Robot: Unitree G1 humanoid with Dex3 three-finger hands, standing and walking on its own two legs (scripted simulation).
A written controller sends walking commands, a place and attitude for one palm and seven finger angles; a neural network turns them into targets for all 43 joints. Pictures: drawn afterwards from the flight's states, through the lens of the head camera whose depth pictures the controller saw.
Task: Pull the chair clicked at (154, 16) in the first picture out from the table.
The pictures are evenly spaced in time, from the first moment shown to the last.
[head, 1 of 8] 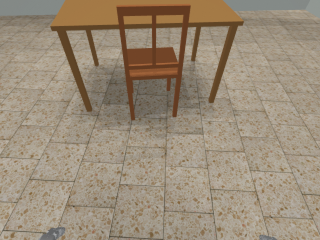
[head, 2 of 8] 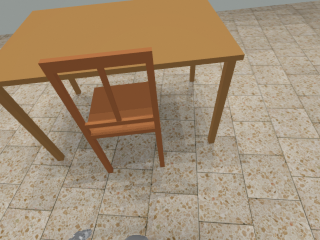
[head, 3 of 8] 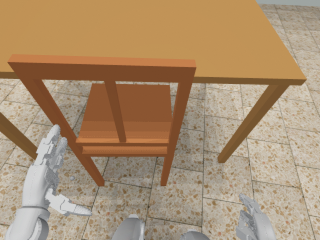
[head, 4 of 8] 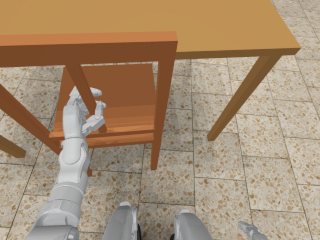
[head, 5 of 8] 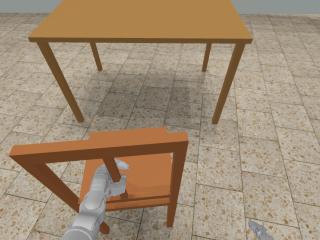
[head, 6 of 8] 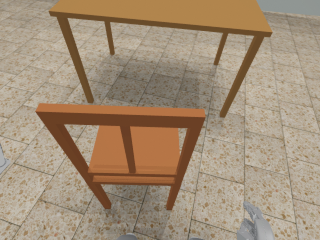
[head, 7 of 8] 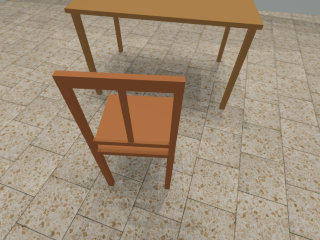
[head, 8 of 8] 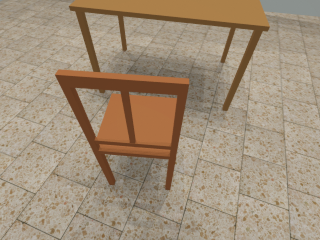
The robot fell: no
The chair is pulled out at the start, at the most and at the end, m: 0.00 0.64 0.64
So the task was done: yes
